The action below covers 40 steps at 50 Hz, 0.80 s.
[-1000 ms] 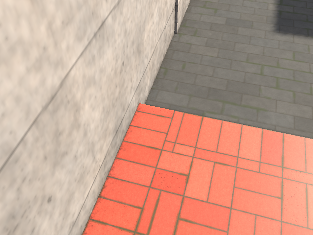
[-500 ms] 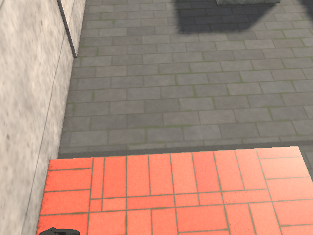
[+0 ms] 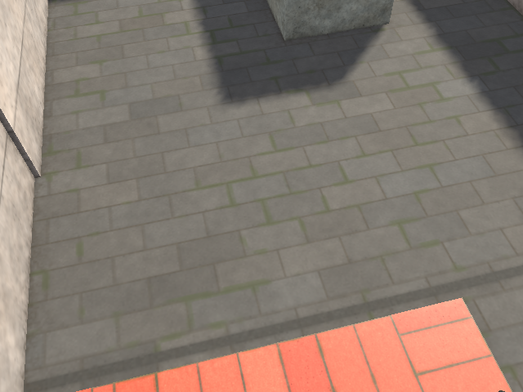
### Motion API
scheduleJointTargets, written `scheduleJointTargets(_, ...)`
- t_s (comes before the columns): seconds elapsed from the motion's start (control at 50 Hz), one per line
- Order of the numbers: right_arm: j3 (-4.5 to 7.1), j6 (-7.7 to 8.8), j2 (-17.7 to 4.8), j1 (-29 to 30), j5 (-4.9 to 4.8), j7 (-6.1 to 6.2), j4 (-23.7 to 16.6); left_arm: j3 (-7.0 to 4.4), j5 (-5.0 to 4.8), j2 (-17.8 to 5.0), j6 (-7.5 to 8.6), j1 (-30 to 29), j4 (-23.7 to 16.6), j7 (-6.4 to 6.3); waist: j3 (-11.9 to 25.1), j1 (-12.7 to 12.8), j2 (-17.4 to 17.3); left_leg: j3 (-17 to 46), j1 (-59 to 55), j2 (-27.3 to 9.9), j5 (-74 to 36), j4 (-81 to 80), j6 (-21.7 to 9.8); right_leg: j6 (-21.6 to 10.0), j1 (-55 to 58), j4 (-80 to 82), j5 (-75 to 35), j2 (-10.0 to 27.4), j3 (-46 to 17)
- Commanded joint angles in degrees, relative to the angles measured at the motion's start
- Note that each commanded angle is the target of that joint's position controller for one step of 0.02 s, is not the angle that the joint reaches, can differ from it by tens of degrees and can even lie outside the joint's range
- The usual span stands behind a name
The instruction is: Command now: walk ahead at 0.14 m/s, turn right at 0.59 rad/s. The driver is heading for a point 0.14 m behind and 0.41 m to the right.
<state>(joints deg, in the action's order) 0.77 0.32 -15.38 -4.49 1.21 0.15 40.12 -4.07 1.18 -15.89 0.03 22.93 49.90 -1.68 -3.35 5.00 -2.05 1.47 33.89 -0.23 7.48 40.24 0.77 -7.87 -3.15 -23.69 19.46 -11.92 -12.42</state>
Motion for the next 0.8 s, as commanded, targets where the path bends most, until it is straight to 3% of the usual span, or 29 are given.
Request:
scheduleJointTargets(0.02,1.80,1.71,-7.72,-3.74,-0.37,1.05,-2.31,-2.02,0.38,-9.31,0.05,-0.64,-2.17,-0.91,3.94,-4.15,7.26,0.48,-10.49,3.18,1.43,-8.77,-1.93,2.47,1.20,-9.31,-57.12,13.32,-10.32)
scheduleJointTargets(0.04,2.08,2.37,-8.53,-9.60,-0.12,1.58,-0.49,-2.02,-0.28,-9.90,0.58,-3.79,-2.80,-0.66,5.42,-7.75,6.74,0.96,-19.37,2.73,-4.58,-14.69,-2.98,3.94,-1.92,-14.34,-56.23,11.24,-10.55)
scheduleJointTargets(0.06,2.84,3.18,-12.19,-17.81,-0.18,2.31,0.67,-1.45,-1.21,-8.63,1.10,-5.85,-5.01,-0.12,11.60,-11.25,1.05,9.45,-35.60,-7.69,-24.07,-14.89,-5.31,5.79,-10.52,-27.98,-40.53,7.73,-7.69)
scheduleJointTargets(0.08,3.23,2.24,-15.56,-15.83,-1.05,2.44,-1.21,-1.00,-2.76,-3.93,0.71,4.04,-4.84,-0.34,21.57,-6.91,-14.15,28.59,-49.05,-27.06,-54.37,-14.18,-16.39,7.99,-22.20,-46.44,20.27,-4.68,2.56)
scheduleJointTargets(0.1,2.90,1.02,-11.14,-14.66,-2.12,2.22,-1.08,-1.57,0.94,-9.92,-0.28,6.54,-1.95,-0.57,22.68,-4.43,-6.61,30.37,-42.59,-27.71,-49.93,-12.40,-17.43,7.13,-22.44,-52.07,18.44,1.26,3.13)
scheduleJointTargets(0.14,1.25,0.22,-5.05,-7.00,-1.17,2.60,-2.57,-1.56,1.45,-9.14,-1.42,-1.98,-2.37,0.49,10.40,-4.13,-1.53,17.81,-29.20,-19.92,-27.93,-18.02,-14.80,8.20,-24.79,-50.97,11.06,5.23,5.75)
scheduleJointTargets(0.16,1.02,0.07,-4.58,-5.18,-0.64,2.86,-2.76,-1.42,1.09,-7.88,-2.40,-5.13,-3.08,1.10,7.52,-4.51,-2.25,13.43,-25.89,-17.24,-20.37,-20.59,-13.45,8.66,-25.93,-49.40,8.96,6.73,6.80)
scheduleJointTargets(0.18,1.29,0.02,-5.59,-5.32,-0.03,3.04,-2.39,-1.05,0.81,-6.73,-3.33,-4.93,-3.06,1.65,6.06,-4.42,-4.83,10.00,-22.64,-15.10,-19.57,-21.87,-13.04,9.34,-24.77,-49.28,7.29,6.36,8.22)
scheduleJointTargets(0.24,2.14,0.41,-6.83,-6.82,0.40,2.47,-1.14,-0.59,0.13,-5.50,-4.47,-5.63,-3.87,2.39,7.19,-3.73,-5.37,5.07,-20.85,-14.71,-19.69,-22.51,-13.60,9.44,-23.92,-46.77,5.03,6.25,9.45)
scheduleJointTargets(0.3,2.25,-0.03,-6.44,-6.40,0.16,2.19,-1.04,-0.18,0.64,-4.97,-5.19,-8.29,-5.00,3.24,7.34,-3.61,-6.11,3.06,-19.35,-15.66,-8.09,-23.61,-13.35,8.74,-24.02,-40.37,2.96,8.30,10.32)
scheduleJointTargets(0.34,2.72,-0.43,-7.63,-5.59,0.10,2.03,-0.95,-0.05,0.57,-5.41,-5.54,-11.70,-6.34,3.95,7.03,-4.06,-6.78,2.09,-17.65,-16.09,0.05,-24.36,-12.73,8.00,-22.42,-35.57,1.95,9.64,11.29)
scheduleJointTargets(0.42,3.74,-0.91,-10.05,-5.74,0.31,1.64,-0.73,0.51,0.23,-5.08,-5.24,-15.26,-7.99,4.64,5.61,-5.20,-7.45,-0.63,-15.00,-17.25,7.61,-23.52,-10.90,5.89,-16.90,-24.64,4.66,10.81,14.67)
scheduleJointTargets(0.46,4.13,-1.28,-10.75,-6.34,0.10,1.50,-0.50,0.54,0.07,-5.29,-4.88,-15.15,-8.13,4.65,5.83,-5.46,-7.31,-1.10,-15.60,-18.22,6.79,-21.25,-9.84,4.80,-14.13,-19.08,4.63,10.78,15.96)
scheduleJointTargets(0.48,4.34,-1.52,-10.93,-6.66,-0.11,1.31,-0.43,0.58,0.13,-5.06,-4.61,-13.40,-7.55,4.55,6.81,-4.74,-6.05,-2.39,-14.20,-18.18,11.42,-19.34,-8.25,3.95,-10.13,-13.92,2.72,10.07,17.10)
scheduleJointTargets(0.5,4.45,-1.89,-10.46,-7.89,-0.06,1.15,-0.11,0.34,0.11,-5.41,-4.29,-10.57,-6.30,4.45,7.41,-3.88,-3.84,-4.52,-10.07,-17.01,18.92,-15.64,-5.77,2.90,-3.78,-8.63,2.45,8.79,16.73)
scheduleJointTargets(0.52,4.22,-2.35,-8.36,-10.39,0.36,0.96,0.57,-0.23,0.30,-7.67,-3.64,-6.78,-4.92,4.16,5.43,-2.66,5.72,-9.90,-1.84,-13.11,28.02,-4.56,-2.04,1.00,1.29,1.46,9.68,12.78,5.75)
scheduleJointTargets(0.54,2.14,-2.74,-1.36,-8.46,-0.25,0.60,-3.07,-1.39,0.14,-14.03,-3.35,-5.51,-6.58,3.62,3.91,-2.57,21.06,-13.71,11.86,-4.37,34.37,15.40,1.88,-4.82,1.07,11.20,31.12,28.83,-22.62)
scheduleJointTargets(0.56,3.21,-2.53,-6.27,-0.44,0.68,1.82,-5.42,-2.55,1.09,-16.84,-2.83,-5.17,-6.92,2.51,-1.86,0.69,13.45,-2.93,14.65,-2.23,26.48,17.65,1.66,-9.41,-8.94,17.91,32.85,31.31,-30.06)
scheduleJointTargets(0.58,3.85,-2.15,-8.19,1.18,-0.25,1.91,-5.61,-1.86,1.30,-13.77,-2.80,-6.50,-5.55,1.58,-4.28,-1.26,10.59,0.02,12.76,-3.89,19.13,17.73,1.19,-8.20,-10.15,17.55,28.70,28.30,-23.99)
scheduleJointTargets(0.6,3.83,-1.59,-8.13,-1.85,-0.41,1.42,-4.26,-1.36,0.59,-11.95,-2.54,-9.15,-5.55,1.23,-3.92,-4.09,11.94,0.24,11.00,-4.37,14.11,16.45,1.31,-6.35,-9.41,16.77,21.61,24.88,-18.69)
scheduleJointTargets(0.62,3.91,-1.16,-8.17,-4.44,0.19,0.93,-2.43,-1.20,0.31,-11.01,-2.07,-10.88,-6.01,1.33,-2.09,-5.30,12.30,0.18,9.01,-4.65,11.12,16.29,1.69,-5.18,-7.00,15.50,14.01,21.65,-14.17)
scheduleJointTargets(0.64,4.00,-0.91,-8.35,-6.47,0.89,0.48,-0.70,-0.83,0.20,-9.35,-1.36,-10.42,-6.11,1.53,-0.25,-5.32,10.71,-0.19,7.24,-4.59,8.88,17.24,1.92,-5.10,-5.49,14.31,7.60,19.85,-11.15)
scheduleJointTargets(0.66,4.01,-0.80,-8.01,-6.92,0.90,0.10,-0.07,-0.57,-0.07,-8.16,-0.72,-9.24,-5.78,1.97,1.61,-5.31,8.55,-0.05,6.36,-4.39,7.66,17.18,1.99,-5.31,-3.52,13.56,3.39,19.28,-10.07)
scheduleJointTargets(0.7,3.66,-0.73,-6.74,-5.02,0.73,-0.29,-0.25,-0.91,-0.38,-8.48,0.15,-5.98,-4.58,2.48,2.25,-4.46,6.34,-0.08,7.51,-4.13,6.27,15.15,2.44,-6.19,-0.50,13.05,-0.53,19.33,-10.20)
scheduleJointTargets(0.78,3.24,0.12,-5.86,0.30,0.82,-0.28,-1.00,-1.73,-0.03,-9.34,1.17,-1.05,-2.96,2.61,1.00,-1.52,6.65,-0.24,9.45,-3.88,3.84,9.21,3.81,-7.35,1.60,12.89,-2.37,20.09,-11.85)
scheduleJointTargets(0.8,3.20,0.32,-6.00,2.01,0.28,-0.37,-1.74,-2.06,0.11,-9.71,1.22,0.21,-2.26,2.52,0.03,-1.20,6.45,-0.07,9.84,-3.53,3.66,6.68,3.72,-7.50,1.94,12.60,-2.87,20.35,-12.62)
